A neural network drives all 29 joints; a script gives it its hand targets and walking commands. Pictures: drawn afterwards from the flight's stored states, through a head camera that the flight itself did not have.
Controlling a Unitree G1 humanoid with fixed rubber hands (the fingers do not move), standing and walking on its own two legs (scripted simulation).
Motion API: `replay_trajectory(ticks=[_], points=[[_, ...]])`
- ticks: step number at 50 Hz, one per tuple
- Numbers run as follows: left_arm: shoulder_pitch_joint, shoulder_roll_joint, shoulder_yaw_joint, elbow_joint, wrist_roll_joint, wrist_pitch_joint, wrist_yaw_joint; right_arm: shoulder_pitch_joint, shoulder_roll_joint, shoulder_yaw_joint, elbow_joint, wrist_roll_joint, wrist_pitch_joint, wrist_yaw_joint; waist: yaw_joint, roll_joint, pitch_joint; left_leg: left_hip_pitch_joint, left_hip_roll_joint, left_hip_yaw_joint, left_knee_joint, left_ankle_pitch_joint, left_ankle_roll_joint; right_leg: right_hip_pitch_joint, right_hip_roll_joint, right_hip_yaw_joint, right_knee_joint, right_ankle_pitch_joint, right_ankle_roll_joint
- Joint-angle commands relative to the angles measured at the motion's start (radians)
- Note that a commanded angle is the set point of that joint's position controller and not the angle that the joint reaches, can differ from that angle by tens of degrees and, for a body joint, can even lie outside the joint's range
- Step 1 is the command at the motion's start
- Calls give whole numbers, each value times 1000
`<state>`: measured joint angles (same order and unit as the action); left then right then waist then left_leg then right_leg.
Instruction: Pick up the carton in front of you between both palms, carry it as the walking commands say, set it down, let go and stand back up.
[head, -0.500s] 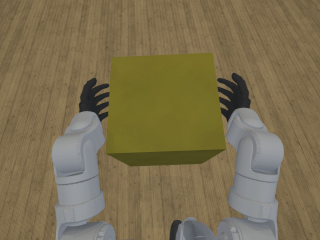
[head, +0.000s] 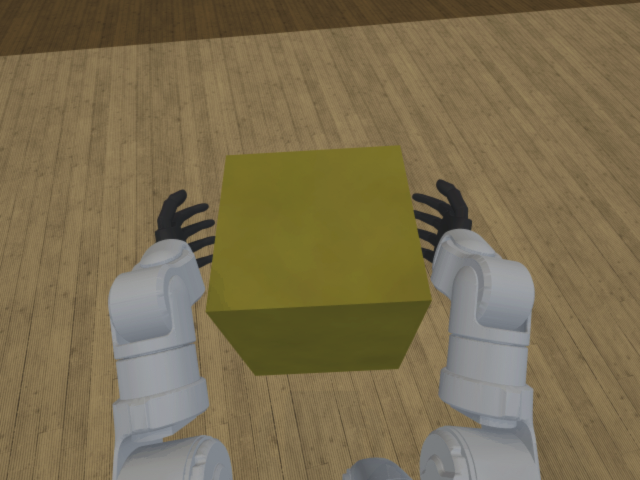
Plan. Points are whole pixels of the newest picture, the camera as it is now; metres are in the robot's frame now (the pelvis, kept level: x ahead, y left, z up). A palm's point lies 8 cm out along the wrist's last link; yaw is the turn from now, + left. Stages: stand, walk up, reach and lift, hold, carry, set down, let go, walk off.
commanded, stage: carry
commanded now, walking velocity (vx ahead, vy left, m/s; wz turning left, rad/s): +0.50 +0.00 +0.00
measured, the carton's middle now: (320, 272) +0.36 -0.03 +0.04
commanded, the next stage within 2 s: none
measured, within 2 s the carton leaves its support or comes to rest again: neither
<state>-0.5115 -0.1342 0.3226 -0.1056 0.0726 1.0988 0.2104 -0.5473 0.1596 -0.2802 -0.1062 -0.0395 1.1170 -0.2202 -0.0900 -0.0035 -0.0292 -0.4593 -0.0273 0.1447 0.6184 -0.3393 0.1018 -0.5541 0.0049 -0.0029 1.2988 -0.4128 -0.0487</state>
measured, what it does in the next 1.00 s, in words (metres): climbs: right foot, then left foot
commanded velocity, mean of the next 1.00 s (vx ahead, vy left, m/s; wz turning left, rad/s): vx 0.50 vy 0.00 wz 0.00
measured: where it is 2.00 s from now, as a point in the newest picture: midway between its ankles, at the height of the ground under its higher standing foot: (295, 220)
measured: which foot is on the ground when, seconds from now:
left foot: down 0.00-0.28, up 0.30-0.70, down 0.72-1.00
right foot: up 0.00-0.26, down 0.28-0.76, up 0.78-1.00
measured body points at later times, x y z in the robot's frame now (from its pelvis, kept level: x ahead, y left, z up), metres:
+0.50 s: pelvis +0.26 -0.05 +0.03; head +0.30 -0.05 +0.48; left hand +0.59 +0.14 +0.15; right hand +0.63 -0.17 +0.14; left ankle +0.26 +0.07 -0.61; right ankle +0.28 -0.11 -0.70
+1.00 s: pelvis +0.53 -0.01 +0.06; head +0.56 -0.01 +0.51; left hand +0.89 +0.13 +0.19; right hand +0.88 -0.17 +0.21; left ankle +0.52 +0.06 -0.67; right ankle +0.61 -0.15 -0.60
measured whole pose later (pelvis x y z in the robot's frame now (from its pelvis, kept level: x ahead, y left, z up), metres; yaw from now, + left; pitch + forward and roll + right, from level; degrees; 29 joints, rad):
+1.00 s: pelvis +0.53 -0.01 +0.06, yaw +0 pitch +4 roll +0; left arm -0.54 -0.18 0.31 -0.19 0.11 1.11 0.33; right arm -0.58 0.21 -0.24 -0.19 -0.05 1.07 -0.30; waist -0.08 -0.01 -0.01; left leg -0.29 -0.01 0.10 0.51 -0.38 0.08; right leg -0.73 -0.05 -0.03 1.07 -0.35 -0.04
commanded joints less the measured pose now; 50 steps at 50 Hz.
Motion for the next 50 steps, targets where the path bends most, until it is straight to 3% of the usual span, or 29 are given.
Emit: replay_trajectory(ticks=[1,5,8,9,10,11,12,13,14,15,16,18,19,23,27,29,30,33,34,35,36,37,38,39,40,41,43,45,50], points=[[-594,-683,-573,-106,-164,-44,-2,-658,758,691,-162,303,-55,57,44,70,-419,461,262,-409,-253,195,121,-225,-43,-28,-92,79,-5],[-572,-624,-608,-166,-180,-36,3,-576,672,673,-190,285,-50,38,26,91,-380,523,243,-283,-269,334,122,-254,-50,-72,-343,127,17],[-554,-616,-641,-193,-222,-15,1,-461,626,618,-128,226,-28,25,12,187,-367,507,226,-216,-239,474,95,-123,-25,-106,-579,165,13],[-542,-611,-636,-154,-230,-7,-1,-460,607,610,-123,219,-19,23,26,141,-372,506,223,-194,-236,498,90,-76,7,-178,-616,171,11],[-578,-601,-637,-199,-232,-9,-2,-442,616,606,-95,202,-15,22,71,207,-421,484,233,-164,-171,609,56,67,11,-176,-666,167,-5],[-537,-598,-614,-115,-222,3,-1,-447,587,580,-85,184,-8,15,107,146,-426,433,187,-84,-34,740,29,212,77,-263,-735,179,-5],[-529,-593,-601,-100,-220,5,-2,-401,575,564,-32,165,0,10,162,108,-482,288,148,-29,166,695,-16,454,38,-180,-766,153,-31],[-530,-576,-596,-99,-221,1,-1,-424,582,565,-62,156,2,6,194,-111,-524,43,74,-36,411,463,-78,673,-147,171,-814,152,-115],[-562,-589,-605,-109,-221,-5,0,-437,614,559,-61,143,1,7,173,-317,-533,-239,-66,-70,606,-80,-91,824,-328,554,-908,375,-226],[-592,-623,-619,-142,-241,-5,-6,-451,641,551,-47,137,5,7,163,-245,-528,-327,-40,-144,749,-199,-72,812,-348,615,-915,368,-268],[-588,-666,-625,-116,-256,-3,-13,-475,651,544,-22,146,5,4,182,-134,-473,-382,13,-171,798,-171,-51,775,-333,557,-864,420,-240],[-676,-718,-682,-173,-297,-18,-36,-504,691,503,-44,138,-20,11,161,-5,-441,-394,59,-187,744,-83,-52,679,-311,400,-865,422,-211],[-676,-747,-691,-142,-316,-26,-44,-542,688,510,-71,136,-35,11,158,-23,-448,-355,66,-177,689,-68,-52,670,-294,337,-883,371,-177],[-624,-738,-691,-142,-318,-45,-53,-611,658,559,-156,133,-66,10,166,-84,-416,-359,71,-106,547,-2,-65,620,-275,257,-947,313,-191],[-537,-674,-648,-153,-283,-37,-28,-576,627,584,-172,178,-52,2,166,-167,-388,-368,67,-75,335,55,-72,679,-224,145,-940,452,-171],[-513,-622,-626,-158,-253,-31,-17,-538,602,583,-144,181,-36,1,178,-178,-385,-293,52,-28,213,84,-73,659,-213,100,-920,497,-156],[-479,-596,-614,-82,-228,-12,-8,-509,559,551,-91,159,-26,-3,180,-128,-357,-262,18,8,166,58,-68,640,-192,68,-918,556,-143],[-492,-588,-611,-112,-217,-4,5,-475,574,518,-40,155,-4,0,134,-159,-360,-49,-49,87,-2,47,-37,599,-183,-12,-774,910,-101],[-492,-584,-595,-85,-199,5,6,-449,577,516,5,150,2,1,57,-159,-418,183,-79,105,-37,72,-15,500,-153,-74,-638,961,-60],[-520,-579,-592,-101,-196,1,8,-434,604,517,28,153,1,4,-3,-98,-485,474,21,-57,-61,24,44,273,-138,-92,-409,781,-17],[-531,-609,-607,-113,-200,4,3,-465,584,522,8,153,-10,5,-22,255,-567,671,308,-568,-153,82,168,-12,-15,-90,-109,351,42],[-605,-626,-610,-139,-211,3,5,-451,631,504,63,157,-12,8,-7,333,-511,743,379,-841,-255,281,254,-252,108,-22,115,-90,37],[-630,-682,-625,-155,-234,-4,2,-489,676,545,-20,190,-27,20,12,279,-501,712,337,-711,-173,363,248,-270,28,50,170,-84,-1],[-627,-699,-590,-97,-222,-10,0,-541,701,568,-51,198,-31,26,1,138,-454,634,336,-627,-148,418,235,-323,12,45,216,-109,0],[-656,-708,-585,-139,-211,-26,-2,-592,732,588,-84,211,-35,29,19,37,-437,572,324,-560,-151,362,191,-295,-35,74,136,-59,-3],[-631,-705,-555,-110,-179,-30,0,-638,754,630,-91,240,-40,34,19,12,-421,507,316,-517,-203,212,161,-273,-53,59,96,-18,-3],[-671,-752,-581,-135,-194,-33,0,-658,810,653,-110,287,-45,55,55,70,-431,468,268,-439,-242,152,103,-217,-48,6,-12,65,-8],[-705,-727,-603,-159,-213,-33,-3,-652,788,666,-124,307,-40,58,37,98,-414,491,276,-396,-266,184,132,-232,-45,-33,-140,57,7],[-639,-644,-617,-89,-209,27,-11,-483,687,583,42,217,19,34,40,150,-324,393,241,-226,-295,316,94,-54,-46,-101,-535,195,20]])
